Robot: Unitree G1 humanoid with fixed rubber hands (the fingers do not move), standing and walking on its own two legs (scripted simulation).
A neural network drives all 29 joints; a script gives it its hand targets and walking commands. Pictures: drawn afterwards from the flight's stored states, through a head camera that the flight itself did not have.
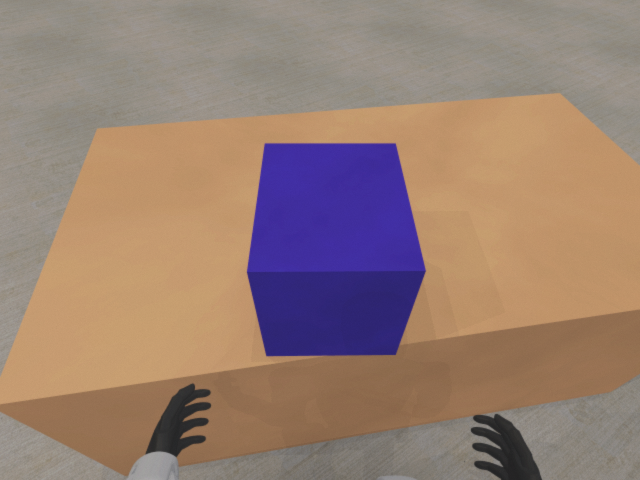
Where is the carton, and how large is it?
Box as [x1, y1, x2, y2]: [247, 143, 425, 355]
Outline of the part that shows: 265,143 247,274 266,355 395,354 425,271 395,143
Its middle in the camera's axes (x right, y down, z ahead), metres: +0.01 +0.02 +0.67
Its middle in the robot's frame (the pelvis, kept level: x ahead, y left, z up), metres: +0.48 -0.01 -0.05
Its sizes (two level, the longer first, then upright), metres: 0.273 0.227 0.250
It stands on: a pedestal, 0.58 m high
